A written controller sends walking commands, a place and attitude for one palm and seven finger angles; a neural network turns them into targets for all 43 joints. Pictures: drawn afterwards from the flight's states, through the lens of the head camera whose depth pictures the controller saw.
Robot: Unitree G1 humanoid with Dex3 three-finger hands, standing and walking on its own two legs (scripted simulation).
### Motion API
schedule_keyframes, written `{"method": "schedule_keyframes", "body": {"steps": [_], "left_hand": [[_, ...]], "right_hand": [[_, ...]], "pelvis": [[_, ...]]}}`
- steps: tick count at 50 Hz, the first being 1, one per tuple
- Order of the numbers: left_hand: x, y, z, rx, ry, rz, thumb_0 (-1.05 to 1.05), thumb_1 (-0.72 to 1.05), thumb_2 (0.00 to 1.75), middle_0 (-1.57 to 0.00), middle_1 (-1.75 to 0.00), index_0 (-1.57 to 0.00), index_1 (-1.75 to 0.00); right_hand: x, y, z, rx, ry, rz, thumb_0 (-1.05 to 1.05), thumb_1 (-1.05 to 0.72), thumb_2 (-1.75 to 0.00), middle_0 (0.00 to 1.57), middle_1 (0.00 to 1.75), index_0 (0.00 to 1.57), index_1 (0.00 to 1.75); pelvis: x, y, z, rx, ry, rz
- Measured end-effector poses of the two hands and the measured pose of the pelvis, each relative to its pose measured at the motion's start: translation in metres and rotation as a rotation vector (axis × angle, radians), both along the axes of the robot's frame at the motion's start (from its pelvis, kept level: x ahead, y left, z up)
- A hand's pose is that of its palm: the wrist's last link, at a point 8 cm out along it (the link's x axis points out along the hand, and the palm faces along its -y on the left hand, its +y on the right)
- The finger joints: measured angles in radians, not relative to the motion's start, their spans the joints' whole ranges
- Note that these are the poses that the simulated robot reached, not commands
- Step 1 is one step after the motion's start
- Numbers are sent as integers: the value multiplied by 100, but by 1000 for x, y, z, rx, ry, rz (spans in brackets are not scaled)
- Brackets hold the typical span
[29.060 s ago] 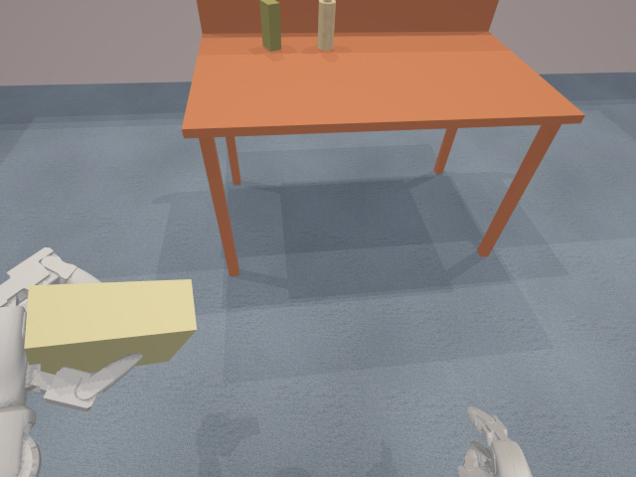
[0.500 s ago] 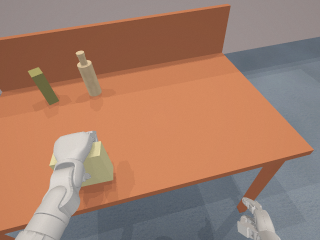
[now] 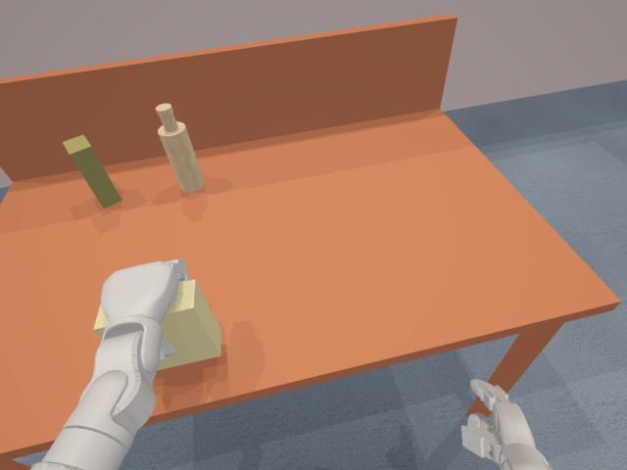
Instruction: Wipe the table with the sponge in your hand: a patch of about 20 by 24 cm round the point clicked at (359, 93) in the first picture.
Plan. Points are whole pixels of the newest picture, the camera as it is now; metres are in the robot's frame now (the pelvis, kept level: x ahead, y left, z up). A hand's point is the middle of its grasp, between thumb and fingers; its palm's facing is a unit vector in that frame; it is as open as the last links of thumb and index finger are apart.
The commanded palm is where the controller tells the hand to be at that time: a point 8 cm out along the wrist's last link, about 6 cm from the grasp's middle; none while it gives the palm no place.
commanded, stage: lower the sponge onto the table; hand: left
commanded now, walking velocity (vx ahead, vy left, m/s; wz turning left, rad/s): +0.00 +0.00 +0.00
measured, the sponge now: (169, 336) +0.28 +0.26 -0.01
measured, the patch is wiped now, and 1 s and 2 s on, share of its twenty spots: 0.00 0.00 0.15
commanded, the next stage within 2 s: wipe forward along the first lane in 1.32 s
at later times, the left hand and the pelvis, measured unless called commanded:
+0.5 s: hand (152, 320) +0.28 +0.27 +0.04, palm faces -0.08 -0.08 -0.99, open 9.5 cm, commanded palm +0.26 +0.25 +0.10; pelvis +0.00 +0.00 +0.00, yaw +0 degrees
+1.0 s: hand (161, 330) +0.28 +0.26 +0.01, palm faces -0.12 -0.08 -0.99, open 9.5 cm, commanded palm +0.26 +0.26 +0.08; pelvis -0.01 +0.00 +0.00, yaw +0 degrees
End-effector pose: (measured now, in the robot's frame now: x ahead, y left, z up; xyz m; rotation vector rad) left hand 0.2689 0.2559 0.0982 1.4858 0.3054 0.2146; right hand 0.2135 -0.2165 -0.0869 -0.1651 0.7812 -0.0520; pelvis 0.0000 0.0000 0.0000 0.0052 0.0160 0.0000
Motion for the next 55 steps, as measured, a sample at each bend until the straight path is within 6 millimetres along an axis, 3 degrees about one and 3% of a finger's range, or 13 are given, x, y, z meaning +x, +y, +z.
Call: {"method": "schedule_keyframes", "body": {"steps": [13,20,25,35,46,55], "left_hand": [[0,-3,-1,-7,13,-28,-1,-45,105,-79,-139,-80,-138],[-2,6,0,0,4,8,0,-45,105,-79,-139,-80,-138],[-6,11,-6,-6,35,24,0,-45,105,-79,-139,-80,-138],[-8,-7,-16,-11,16,-57,-1,-45,105,-79,-139,-80,-138],[-4,9,-23,5,50,31,0,-45,105,-79,-139,-80,-138],[-3,0,-33,4,57,-41,-1,-45,105,-79,-139,-80,-138]], "right_hand": [[2,6,1,-1,-6,15,1,-91,-90,20,30,20,30],[-6,3,-1,-2,12,-1,1,-91,-90,20,30,20,30],[-11,-2,-2,-13,21,-9,1,-91,-90,20,30,20,30],[-19,-2,-5,-15,25,-20,1,-91,-90,20,30,20,30],[-25,-4,-6,-10,37,-33,1,-91,-90,20,30,20,30],[-32,-12,-11,-30,56,-48,1,-91,-90,20,30,20,30]], "pelvis": [[-2,1,0,-1,-1,4],[-3,2,0,-1,-3,-3],[-5,3,0,-3,-1,2],[-8,5,-1,-3,4,-2],[-11,2,-2,-3,11,2],[-10,2,-3,-5,26,1]]}}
